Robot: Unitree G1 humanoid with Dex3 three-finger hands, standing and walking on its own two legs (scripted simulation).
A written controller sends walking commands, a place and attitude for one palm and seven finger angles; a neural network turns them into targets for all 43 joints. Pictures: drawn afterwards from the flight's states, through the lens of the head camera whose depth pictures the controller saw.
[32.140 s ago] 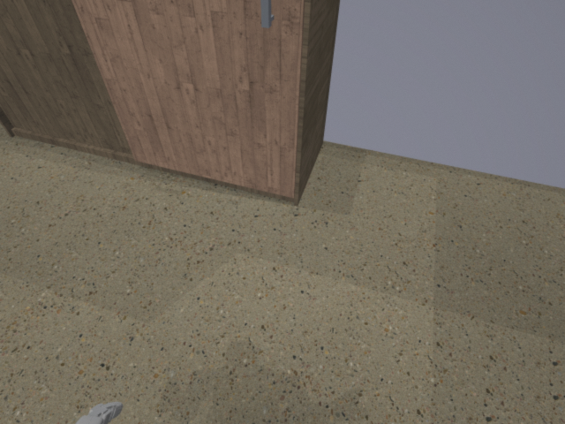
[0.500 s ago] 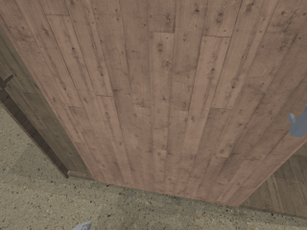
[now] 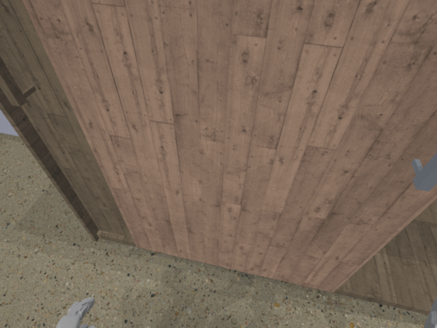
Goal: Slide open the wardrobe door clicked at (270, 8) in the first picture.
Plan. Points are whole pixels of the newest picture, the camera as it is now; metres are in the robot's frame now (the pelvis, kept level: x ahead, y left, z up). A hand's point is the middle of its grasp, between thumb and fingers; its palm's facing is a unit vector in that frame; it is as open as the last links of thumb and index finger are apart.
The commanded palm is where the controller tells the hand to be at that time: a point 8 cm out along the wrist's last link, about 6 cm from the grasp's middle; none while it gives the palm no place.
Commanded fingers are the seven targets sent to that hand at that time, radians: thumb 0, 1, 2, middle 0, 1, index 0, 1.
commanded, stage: stop walking and hold the door there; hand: right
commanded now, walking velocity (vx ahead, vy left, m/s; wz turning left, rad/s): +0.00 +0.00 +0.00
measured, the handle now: out of the picture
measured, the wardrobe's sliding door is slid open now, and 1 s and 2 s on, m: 0.65 0.65 0.65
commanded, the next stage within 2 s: loosen the grip on the handle in 1.48 s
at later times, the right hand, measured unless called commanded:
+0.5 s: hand out of the picture +0.39 -0.34 +0.18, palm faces +0.43 +0.87 -0.24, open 5.6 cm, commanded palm +0.35 -0.40 +0.16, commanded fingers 0.00 -0.90 -0.90 0.45 1.40 0.45 1.40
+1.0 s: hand out of the picture +0.39 -0.34 +0.18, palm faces +0.33 +0.93 -0.18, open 5.7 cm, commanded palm +0.35 -0.39 +0.16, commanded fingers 0.00 -0.90 -0.90 0.45 1.40 0.45 1.40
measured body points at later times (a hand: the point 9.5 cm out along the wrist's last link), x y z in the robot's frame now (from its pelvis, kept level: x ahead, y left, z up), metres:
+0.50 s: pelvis +0.00 -0.04 +0.00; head +0.00 -0.03 +0.45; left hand +0.08 +0.25 -0.12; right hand +0.36 -0.38 +0.20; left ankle +0.02 +0.11 -0.74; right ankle +0.01 -0.16 -0.69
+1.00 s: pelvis -0.02 -0.10 -0.01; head +0.03 -0.09 +0.44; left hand +0.14 +0.11 -0.13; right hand +0.37 -0.39 +0.19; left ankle +0.03 -0.02 -0.74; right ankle -0.03 -0.23 -0.71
